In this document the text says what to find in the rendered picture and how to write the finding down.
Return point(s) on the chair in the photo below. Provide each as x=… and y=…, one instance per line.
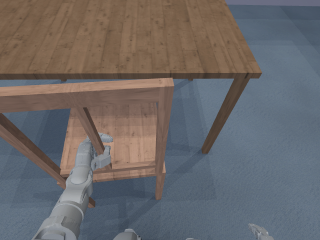
x=126, y=110

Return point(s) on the left robot forearm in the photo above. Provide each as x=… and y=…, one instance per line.
x=68, y=213

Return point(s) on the right robot hand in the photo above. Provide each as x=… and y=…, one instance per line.
x=259, y=232

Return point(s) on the table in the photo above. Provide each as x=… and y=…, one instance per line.
x=127, y=39

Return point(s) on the left robot shin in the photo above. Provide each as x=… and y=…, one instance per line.
x=129, y=230

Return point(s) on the left robot hand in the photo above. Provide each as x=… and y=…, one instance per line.
x=87, y=155

